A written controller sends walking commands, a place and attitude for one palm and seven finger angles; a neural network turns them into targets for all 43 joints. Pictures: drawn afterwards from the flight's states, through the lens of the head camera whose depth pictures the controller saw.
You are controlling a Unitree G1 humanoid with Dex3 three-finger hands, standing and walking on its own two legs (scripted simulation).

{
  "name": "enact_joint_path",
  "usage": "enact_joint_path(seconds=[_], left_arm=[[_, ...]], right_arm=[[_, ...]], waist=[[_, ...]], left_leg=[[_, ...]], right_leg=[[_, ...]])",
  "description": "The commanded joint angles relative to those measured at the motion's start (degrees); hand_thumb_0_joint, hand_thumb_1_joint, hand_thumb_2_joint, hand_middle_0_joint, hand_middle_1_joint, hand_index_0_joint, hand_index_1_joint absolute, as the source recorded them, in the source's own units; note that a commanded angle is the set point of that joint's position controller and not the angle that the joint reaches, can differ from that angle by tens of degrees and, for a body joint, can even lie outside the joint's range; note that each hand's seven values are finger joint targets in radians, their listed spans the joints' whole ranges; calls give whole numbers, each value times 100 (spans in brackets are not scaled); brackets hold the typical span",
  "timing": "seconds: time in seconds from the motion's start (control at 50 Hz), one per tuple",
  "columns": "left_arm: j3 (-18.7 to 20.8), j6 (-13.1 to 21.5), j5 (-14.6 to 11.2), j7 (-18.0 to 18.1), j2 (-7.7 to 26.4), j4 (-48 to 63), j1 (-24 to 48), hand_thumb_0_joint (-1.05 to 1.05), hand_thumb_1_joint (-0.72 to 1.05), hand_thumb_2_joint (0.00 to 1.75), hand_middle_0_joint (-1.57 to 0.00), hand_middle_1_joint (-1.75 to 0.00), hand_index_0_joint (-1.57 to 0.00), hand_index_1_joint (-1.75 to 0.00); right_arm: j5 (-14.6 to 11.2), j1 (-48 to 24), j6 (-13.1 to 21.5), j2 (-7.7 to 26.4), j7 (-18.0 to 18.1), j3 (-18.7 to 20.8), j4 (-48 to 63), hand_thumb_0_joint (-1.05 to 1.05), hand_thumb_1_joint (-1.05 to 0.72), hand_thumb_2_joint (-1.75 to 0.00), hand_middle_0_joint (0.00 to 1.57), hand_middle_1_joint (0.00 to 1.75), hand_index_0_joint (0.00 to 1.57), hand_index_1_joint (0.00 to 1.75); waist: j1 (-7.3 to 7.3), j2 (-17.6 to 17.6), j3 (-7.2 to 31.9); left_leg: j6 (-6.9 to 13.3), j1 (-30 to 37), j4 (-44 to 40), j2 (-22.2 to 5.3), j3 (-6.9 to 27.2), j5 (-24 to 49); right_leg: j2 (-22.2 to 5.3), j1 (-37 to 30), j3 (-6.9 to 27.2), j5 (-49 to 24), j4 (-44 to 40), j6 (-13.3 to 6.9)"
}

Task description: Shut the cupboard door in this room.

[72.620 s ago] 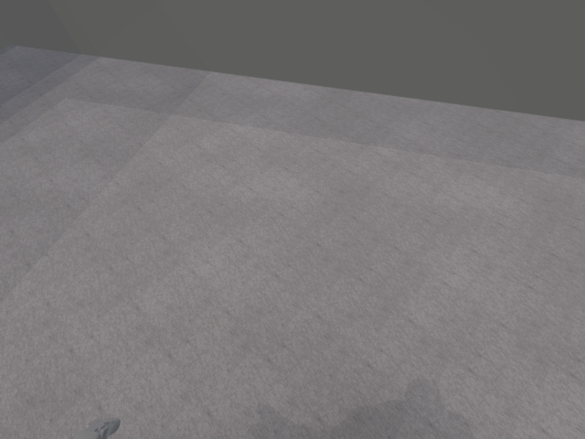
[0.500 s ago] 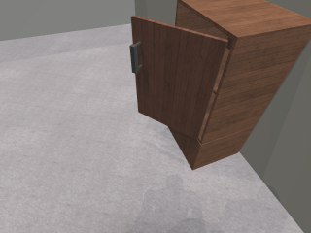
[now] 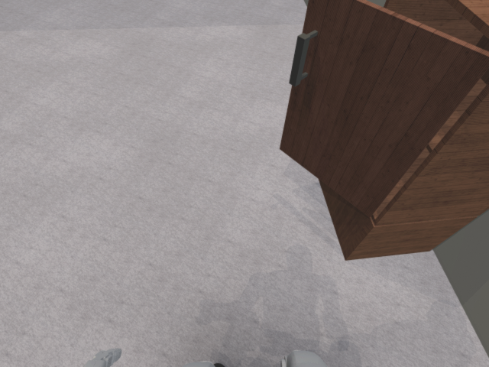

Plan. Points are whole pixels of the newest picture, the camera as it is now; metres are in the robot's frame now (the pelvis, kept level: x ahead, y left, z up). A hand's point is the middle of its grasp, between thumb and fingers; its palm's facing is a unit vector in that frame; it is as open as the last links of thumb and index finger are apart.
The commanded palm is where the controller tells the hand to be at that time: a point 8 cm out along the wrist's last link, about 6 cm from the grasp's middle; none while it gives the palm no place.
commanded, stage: walk to a spot facing it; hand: left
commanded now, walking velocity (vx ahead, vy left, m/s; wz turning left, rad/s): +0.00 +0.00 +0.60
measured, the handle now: (303, 58) +0.85 -0.14 +0.01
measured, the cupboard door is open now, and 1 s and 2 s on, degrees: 36 36 36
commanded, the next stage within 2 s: none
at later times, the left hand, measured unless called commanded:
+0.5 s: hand out of the picture +0.00 +0.15 -0.15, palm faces +0.33 -0.90 -0.29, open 7.4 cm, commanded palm none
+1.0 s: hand out of the picture -0.01 +0.17 -0.15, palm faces +0.60 -0.75 -0.29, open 7.4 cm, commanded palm none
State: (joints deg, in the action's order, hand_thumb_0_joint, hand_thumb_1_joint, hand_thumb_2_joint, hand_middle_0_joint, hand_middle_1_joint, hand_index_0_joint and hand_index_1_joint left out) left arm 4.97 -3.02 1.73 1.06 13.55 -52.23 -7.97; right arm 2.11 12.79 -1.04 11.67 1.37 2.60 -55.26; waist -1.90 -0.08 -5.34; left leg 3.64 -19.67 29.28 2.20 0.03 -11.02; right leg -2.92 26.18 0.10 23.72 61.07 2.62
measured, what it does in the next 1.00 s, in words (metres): steps on the spot, turning left: right foot, then left foot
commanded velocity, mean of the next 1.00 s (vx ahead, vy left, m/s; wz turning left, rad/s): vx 0.05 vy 0.00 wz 0.60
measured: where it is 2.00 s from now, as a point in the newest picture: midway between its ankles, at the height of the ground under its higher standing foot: (187, 355)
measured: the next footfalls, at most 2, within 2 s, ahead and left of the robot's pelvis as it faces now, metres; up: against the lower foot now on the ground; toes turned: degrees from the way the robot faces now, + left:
right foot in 0.24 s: +0.05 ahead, -0.17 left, +0.00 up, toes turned +11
left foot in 0.62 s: -0.02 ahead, +0.07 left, +0.00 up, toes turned +30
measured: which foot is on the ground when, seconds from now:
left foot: down 0.00-0.24, up 0.26-0.60, down 0.62-0.98, up 1.00-1.00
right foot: up 0.00-0.22, down 0.24-0.62, up 0.64-0.96, down 0.98-1.00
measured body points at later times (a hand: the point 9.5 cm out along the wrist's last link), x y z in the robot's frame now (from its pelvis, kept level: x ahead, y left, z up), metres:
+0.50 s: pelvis +0.01 -0.06 +0.00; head +0.07 -0.06 +0.45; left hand -0.02 +0.19 -0.13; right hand +0.15 -0.29 -0.15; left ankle -0.05 +0.06 -0.68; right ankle +0.01 -0.18 -0.74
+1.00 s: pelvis +0.03 -0.07 -0.01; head +0.06 -0.06 +0.44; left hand -0.05 +0.21 -0.13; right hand +0.24 -0.23 -0.16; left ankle -0.05 +0.05 -0.73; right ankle +0.12 -0.16 -0.74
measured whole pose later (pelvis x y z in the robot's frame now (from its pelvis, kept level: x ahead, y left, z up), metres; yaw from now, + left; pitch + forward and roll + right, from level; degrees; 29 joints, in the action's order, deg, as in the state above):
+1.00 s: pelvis +0.03 -0.07 -0.01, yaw +37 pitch +0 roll +1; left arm 3.8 -1.1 2.1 -0.6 13.6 -47.3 -11.5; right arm 1.6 12.4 -3.4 13.2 0.0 3.4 -52.0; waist -0.5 -1.0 -2.4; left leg -0.2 -18.9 39.9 2.1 6.2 -24.1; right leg -2.6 17.2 -2.4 20.0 34.0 2.5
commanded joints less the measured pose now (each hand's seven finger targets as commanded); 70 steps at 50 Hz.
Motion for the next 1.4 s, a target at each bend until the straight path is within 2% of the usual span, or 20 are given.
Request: enact_joint_path(seconds=[0.0, 0.18, 0.22, 0.24, 0.34, 0.52, 0.56, 0.6, 0.62, 0.8, 0.92, 0.94, 0.96, 0.98, 1.06, 1.1, 1.28, 1.34, 1.36, 1.38], left_arm=[[39, 108, -22, 12, 337, 500, -190, 0, 90, 90, -20, -30, -20, -30], [75, 147, -78, 55, 639, 583, -758, 0, 90, 90, -20, -30, -20, -30], [248, 226, 75, 117, 1504, 690, -809, 0, 90, 90, -20, -30, -20, -30], [162, 195, 30, 144, 1433, 796, -377, 0, 90, 90, -20, -30, -20, -30], [4, 321, -21, 107, 747, 843, 29, 0, 90, 90, -20, -30, -20, -30], [209, 291, 21, 99, 1132, 460, -1072, 0, 90, 90, -20, -30, -20, -30], [202, 286, -33, 69, 1102, 465, -976, 0, 90, 90, -20, -30, -20, -30], [20, 249, -114, 17, 468, 820, -860, 0, 90, 90, -20, -30, -20, -30], [-24, 160, -54, 72, 548, 945, -433, 0, 90, 90, -20, -30, -20, -30], [28, 61, -70, -13, 482, 752, -305, 0, 90, 90, -20, -30, -20, -30], [109, 209, -16, -135, 595, 525, -1172, 0, 90, 90, -20, -30, -20, -30], [195, 289, 48, -107, 881, 422, -1666, 0, 90, 90, -20, -30, -20, -30], [284, 345, 132, -26, 1493, 476, -1844, 0, 90, 90, -20, -30, -20, -30], [215, 315, 10, 11, 1414, 576, -1480, 0, 90, 90, -20, -30, -20, -30], [80, 500, -18, -2, 732, 754, -271, 0, 90, 90, -20, -30, -20, -30], [71, 584, -21, -17, 663, 633, -567, 0, 90, 90, -20, -30, -20, -30], [190, 621, 35, -54, 886, 64, -1538, 0, 90, 90, -20, -30, -20, -30], [247, 614, -25, -93, 1034, 83, -1293, 0, 90, 90, -20, -30, -20, -30], [209, 608, -48, -138, 811, 131, -1305, 0, 90, 90, -20, -30, -20, -30], [85, 566, -101, -233, 438, 489, -1082, 0, 90, 90, -20, -30, -20, -30]], right_arm=[[-16, 374, 34, 1110, 35, 297, 302, 0, -90, -90, 20, 30, 20, 30], [-66, -295, -132, 1150, -76, 443, 704, 0, -90, -90, 20, 30, 20, 30], [-148, -154, -143, 533, -126, 399, 860, 0, -90, -90, 20, 30, 20, 30], [-60, -259, -172, 842, -162, 453, 847, 0, -90, -90, 20, 30, 20, 30], [-77, -16, -249, 636, -303, 364, 718, 0, -90, -90, 20, 30, 20, 30], [-143, -607, -125, 453, -299, 168, 904, 0, -90, -90, 20, 30, 20, 30], [-118, -111, -76, 653, -294, 213, 753, 0, -90, -90, 20, 30, 20, 30], [-59, 668, 4, 1700, -203, 481, 600, 0, -90, -90, 20, 30, 20, 30], [-98, 1015, -50, 1751, -141, 482, 433, 0, -90, -90, 20, 30, 20, 30], [-22, -151, -29, 1270, 3, 313, 741, 0, -90, -90, 20, 30, 20, 30], [-37, -653, -100, 1245, -96, 355, 890, 0, -90, -90, 20, 30, 20, 30], [-79, -713, -79, 968, -115, 318, 967, 0, -90, -90, 20, 30, 20, 30], [-147, -630, -44, 483, -153, 219, 1121, 0, -90, -90, 20, 30, 20, 30], [-47, -833, -66, 790, -189, 295, 1150, 0, -90, -90, 20, 30, 20, 30], [11, -189, -123, 710, -363, 328, 794, 0, -90, -90, 20, 30, 20, 30], [-35, -243, -98, 504, -419, 262, 764, 0, -90, -90, 20, 30, 20, 30], [-69, -1013, 117, 264, -504, 106, 986, 0, -90, -90, 20, 30, 20, 30], [-23, 37, 219, 581, -457, 186, 711, 0, -90, -90, 20, 30, 20, 30], [-1, 935, 253, 1112, -402, 325, 489, 0, -90, -90, 20, 30, 20, 30], [20, 1655, 297, 1855, -294, 516, 355, 0, -90, -90, 20, 30, 20, 30]], waist=[[20, -626, 981], [394, -850, 902], [458, 1713, 701], [326, 1353, 301], [-86, 1244, 223], [407, 1371, 765], [112, 1015, 998], [-325, -1772, 1495], [-492, -1359, 1591], [30, -837, 582], [527, -798, 436], [799, 198, 487], [925, 2170, 520], [748, 1722, 26], [-61, 1346, -101], [20, 891, 54], [529, 1031, 212], [-69, 517, 740], [-495, -563, 1338], [-784, -2213, 1592]], left_leg=[[574, 1186, -1092, -1423, 1920, 1440], [149, -296, -685, -756, 2153, 179], [-646, -1854, 1712, 525, 571, -1863], [-566, -1601, 3224, 181, 586, -2180], [-711, -1406, 3985, -202, 120, -1109], [-566, -410, 879, -175, -615, -1271], [-465, 717, -238, -138, -572, -202], [685, 2831, -498, -2462, 2274, 4264], [1106, 2709, -420, -2715, 2202, 4811], [567, 1034, -773, -1477, 1365, 2208], [272, -994, -650, -848, 1710, -2366], [5, -1820, 501, -257, 1222, -2727], [-391, -2723, 2640, 433, 229, -2758], [-349, -2506, 3930, -13, 569, -2358], [-498, -1887, 4548, -590, 379, -662], [-567, -1715, 3881, -542, 89, -464], [-332, -1296, 1108, -570, -640, -1007], [-137, 722, 127, -131, -962, -636], [77, 2256, -315, -598, -84, -716], [772, 3400, -891, -2281, 2771, -307]], right_leg=[[22, 273, 87, -73, -472, 118], [350, -1993, -80, -813, -3481, 4], [-2043, -2458, 2513, 353, -5095, -902], [-2563, -1200, 2492, 375, -5192, -1178], [-1351, -1436, 126, -2721, -4188, -968], [-1683, -2708, -353, -4864, -3141, -846], [-1516, -2208, -740, -4472, -2339, -503], [-413, 591, -1022, 1161, -163, 204], [-406, 760, -291, 1562, 378, 93], [-130, 43, -155, 121, -737, 172], [288, -2237, -546, -465, -2904, 91], [-301, -3012, 122, 357, -3857, -49], [-2130, -3159, 2549, 2139, -5149, -633], [-2588, -1823, 3030, 2809, -5664, -917], [-1783, -979, 817, 1120, -5388, -676], [-1509, -1461, -3, -163, -5160, -667], [-1989, -2881, -885, -2294, -4398, -761], [-1780, -2193, -1523, -2999, -2819, -505], [-1402, -1189, -1725, -2112, -1185, -260], [-401, 1116, -1480, 1102, 666, 129]])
